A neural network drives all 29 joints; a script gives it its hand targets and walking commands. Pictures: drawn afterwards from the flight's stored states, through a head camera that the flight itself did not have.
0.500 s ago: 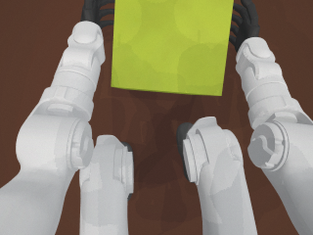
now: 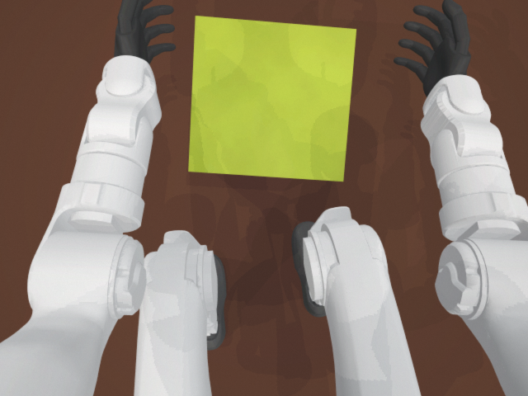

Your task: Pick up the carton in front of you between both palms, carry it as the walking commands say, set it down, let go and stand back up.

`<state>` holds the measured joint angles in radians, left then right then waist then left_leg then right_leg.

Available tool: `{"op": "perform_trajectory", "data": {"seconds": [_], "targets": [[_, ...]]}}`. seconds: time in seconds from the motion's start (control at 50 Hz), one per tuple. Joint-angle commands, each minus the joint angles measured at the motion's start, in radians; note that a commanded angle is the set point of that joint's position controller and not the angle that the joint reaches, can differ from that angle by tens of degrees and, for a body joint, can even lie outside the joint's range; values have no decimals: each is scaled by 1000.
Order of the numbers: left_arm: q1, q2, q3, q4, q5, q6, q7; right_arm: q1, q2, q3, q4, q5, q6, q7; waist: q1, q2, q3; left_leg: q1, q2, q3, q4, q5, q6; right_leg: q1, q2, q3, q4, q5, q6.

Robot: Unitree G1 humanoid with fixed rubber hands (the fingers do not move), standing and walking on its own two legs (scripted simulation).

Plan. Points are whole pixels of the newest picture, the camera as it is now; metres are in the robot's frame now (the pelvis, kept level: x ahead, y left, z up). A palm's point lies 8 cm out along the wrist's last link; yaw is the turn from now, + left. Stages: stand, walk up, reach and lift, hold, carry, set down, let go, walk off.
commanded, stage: set down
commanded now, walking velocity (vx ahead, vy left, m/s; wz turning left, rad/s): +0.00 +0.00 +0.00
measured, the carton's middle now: (267, 117) +0.48 -0.06 -0.29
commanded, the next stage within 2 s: let go in 0.76 s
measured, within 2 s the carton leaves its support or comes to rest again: neither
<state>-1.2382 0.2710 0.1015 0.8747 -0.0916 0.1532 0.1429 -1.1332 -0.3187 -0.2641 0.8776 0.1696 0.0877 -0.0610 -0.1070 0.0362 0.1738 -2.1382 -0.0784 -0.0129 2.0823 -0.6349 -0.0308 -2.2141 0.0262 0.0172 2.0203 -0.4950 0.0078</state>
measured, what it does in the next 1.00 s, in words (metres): rises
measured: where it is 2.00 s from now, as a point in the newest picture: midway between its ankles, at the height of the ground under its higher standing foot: (262, 300)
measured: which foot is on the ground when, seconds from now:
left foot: down 0.00-1.00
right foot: down 0.00-1.00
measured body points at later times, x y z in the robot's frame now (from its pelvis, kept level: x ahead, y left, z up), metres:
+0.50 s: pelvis +0.02 +0.00 +0.12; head +0.32 -0.02 +0.45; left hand +0.56 +0.11 +0.01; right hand +0.48 -0.28 +0.02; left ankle +0.09 +0.12 -0.38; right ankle +0.13 -0.12 -0.38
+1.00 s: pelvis +0.06 -0.01 +0.26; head +0.32 -0.04 +0.62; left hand +0.51 +0.13 +0.14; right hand +0.45 -0.28 +0.14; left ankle +0.09 +0.12 -0.38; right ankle +0.13 -0.12 -0.38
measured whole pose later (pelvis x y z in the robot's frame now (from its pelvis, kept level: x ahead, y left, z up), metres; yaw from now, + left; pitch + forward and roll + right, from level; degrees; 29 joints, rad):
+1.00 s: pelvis +0.06 -0.01 +0.26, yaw +0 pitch +40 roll +2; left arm -0.73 0.12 0.22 0.69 0.11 0.14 0.09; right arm -0.66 -0.23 -0.30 0.69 -0.06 0.09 0.09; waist -0.07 0.03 -0.09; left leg -1.36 -0.06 -0.06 1.04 -0.38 -0.03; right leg -1.42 0.03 0.04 1.02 -0.29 -0.01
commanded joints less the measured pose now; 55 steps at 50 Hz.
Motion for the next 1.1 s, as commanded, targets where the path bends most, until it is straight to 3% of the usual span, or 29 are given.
{"op": "perform_trajectory", "data": {"seconds": [0.0,0.1,0.26,0.36,0.76,0.86,0.94,1.08], "targets": [[-185,76,64,-38,37,-19,-11,-163,-102,-25,-95,-35,-10,2,-30,-33,-1076,323,-34,87,-256,139,13,752,16,-60,-226,300,35],[-163,72,88,-16,59,-37,-25,-142,-77,-35,-108,-59,-11,17,-29,-39,-1098,333,-37,86,-336,155,10,772,20,-63,-296,319,44],[-159,63,60,-131,53,-6,-29,-86,-99,-68,-177,-67,20,35,-54,23,-1258,529,-41,87,-466,204,-1,861,26,-88,-423,353,37],[-130,50,61,-184,63,19,-34,-52,-109,-82,-220,-70,38,54,-54,48,-1300,648,-40,81,-552,252,-7,915,31,-98,-507,386,36],[53,-5,126,-145,139,-19,-83,85,-35,-112,-186,-157,-4,103,-22,14,-1154,901,-19,33,-953,386,-14,1189,32,-64,-888,494,32],[219,-45,139,-179,183,-24,-66,226,-40,-97,-209,-204,-10,127,-12,9,-1190,1031,-18,24,-1055,462,-21,1341,32,-52,-977,559,21],[403,-87,125,-297,211,-28,-43,394,-51,-56,-297,-239,-11,158,-6,-16,-1178,1127,-18,22,-1145,504,-23,1531,30,-36,-1052,615,9],[652,-93,89,-418,177,-76,-62,638,-18,33,-392,-211,-38,175,13,-63,-974,1178,-6,23,-1281,466,-5,1791,4,23,-1175,670,5]]}}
